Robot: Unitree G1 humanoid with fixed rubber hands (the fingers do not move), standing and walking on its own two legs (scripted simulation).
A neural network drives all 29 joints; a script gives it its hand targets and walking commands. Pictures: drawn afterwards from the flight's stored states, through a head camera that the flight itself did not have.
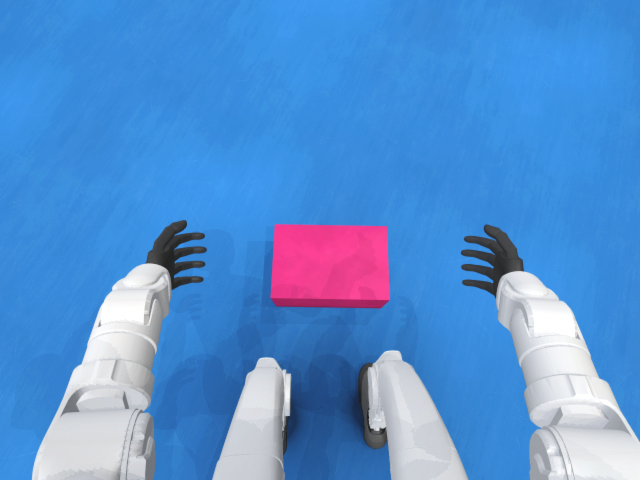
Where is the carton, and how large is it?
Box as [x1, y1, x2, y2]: [271, 224, 389, 307]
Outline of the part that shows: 275,224 271,298 277,306 381,307 389,299 386,226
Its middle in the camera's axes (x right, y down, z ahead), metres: +0.02 +0.08 +1.05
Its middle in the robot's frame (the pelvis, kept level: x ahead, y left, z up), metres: +0.49 -0.02 -0.61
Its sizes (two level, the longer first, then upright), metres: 0.297 0.196 0.145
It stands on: the floor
